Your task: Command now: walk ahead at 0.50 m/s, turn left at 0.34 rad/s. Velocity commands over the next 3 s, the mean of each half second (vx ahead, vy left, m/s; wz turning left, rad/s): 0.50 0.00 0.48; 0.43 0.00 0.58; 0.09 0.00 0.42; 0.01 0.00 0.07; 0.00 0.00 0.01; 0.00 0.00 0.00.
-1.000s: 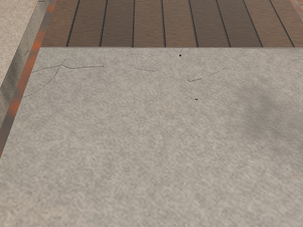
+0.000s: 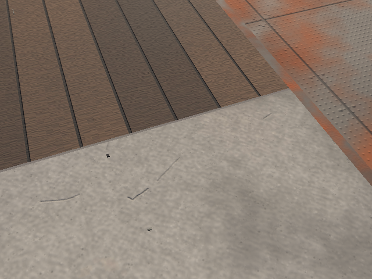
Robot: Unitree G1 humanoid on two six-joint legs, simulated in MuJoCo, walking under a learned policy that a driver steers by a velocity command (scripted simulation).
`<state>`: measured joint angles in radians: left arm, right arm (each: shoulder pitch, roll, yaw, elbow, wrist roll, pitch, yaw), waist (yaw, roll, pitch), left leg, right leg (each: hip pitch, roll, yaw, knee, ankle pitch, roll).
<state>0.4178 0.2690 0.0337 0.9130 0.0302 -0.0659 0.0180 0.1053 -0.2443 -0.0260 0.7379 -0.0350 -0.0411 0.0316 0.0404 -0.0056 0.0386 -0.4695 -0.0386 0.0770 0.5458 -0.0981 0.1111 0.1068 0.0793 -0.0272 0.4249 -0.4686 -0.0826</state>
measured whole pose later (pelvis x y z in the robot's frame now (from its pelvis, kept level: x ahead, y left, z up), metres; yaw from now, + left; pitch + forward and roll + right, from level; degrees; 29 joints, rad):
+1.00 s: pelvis +0.49 +0.10 +0.00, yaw +34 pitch +2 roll -2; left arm 0.39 0.25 0.04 0.86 0.01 -0.06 0.02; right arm 0.05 -0.26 -0.03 0.67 -0.06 -0.02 0.06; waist 0.07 0.03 0.06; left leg -0.48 -0.02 0.06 0.54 -0.08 0.09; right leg -0.03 -0.06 -0.25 0.56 -0.46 0.03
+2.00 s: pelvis +0.59 +0.13 +0.03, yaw +47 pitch -2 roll +0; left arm 0.22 0.23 0.01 0.94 0.01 0.00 0.03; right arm 0.22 -0.23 -0.02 1.03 -0.01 0.02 -0.03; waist 0.00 0.00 0.04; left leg -0.15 -0.06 -0.11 0.37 -0.18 0.01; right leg -0.12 0.04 0.00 0.39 -0.24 -0.04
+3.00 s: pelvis +0.60 +0.13 +0.03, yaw +46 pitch -1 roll +0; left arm 0.30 0.15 -0.01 1.13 0.01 -0.01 0.04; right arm 0.27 -0.15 0.01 1.19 -0.01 0.01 -0.05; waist 0.00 0.00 0.02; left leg -0.16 -0.04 -0.11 0.38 -0.20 -0.01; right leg -0.12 0.06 0.01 0.39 -0.25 -0.06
